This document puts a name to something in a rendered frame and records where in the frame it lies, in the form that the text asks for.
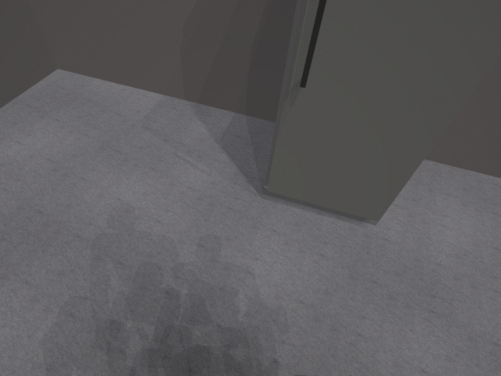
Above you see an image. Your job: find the handle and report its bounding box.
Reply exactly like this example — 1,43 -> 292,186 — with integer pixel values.
300,0 -> 326,88

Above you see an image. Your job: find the fridge door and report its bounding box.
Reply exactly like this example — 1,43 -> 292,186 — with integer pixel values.
267,0 -> 501,222

